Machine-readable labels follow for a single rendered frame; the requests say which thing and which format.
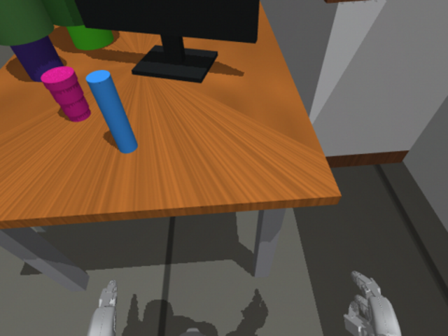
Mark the table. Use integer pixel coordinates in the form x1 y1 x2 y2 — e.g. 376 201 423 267
0 2 342 292

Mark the left robot hand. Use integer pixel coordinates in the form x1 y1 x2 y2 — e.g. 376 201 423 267
87 279 117 336

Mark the potted plant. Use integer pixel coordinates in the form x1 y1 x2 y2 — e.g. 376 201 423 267
42 0 114 50
0 0 64 82

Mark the right robot hand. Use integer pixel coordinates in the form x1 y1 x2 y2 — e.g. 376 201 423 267
344 271 402 336

